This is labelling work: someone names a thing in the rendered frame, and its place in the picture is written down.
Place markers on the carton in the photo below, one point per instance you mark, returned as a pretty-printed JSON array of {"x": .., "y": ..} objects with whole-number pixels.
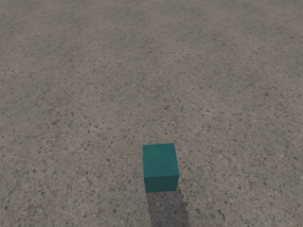
[{"x": 160, "y": 168}]

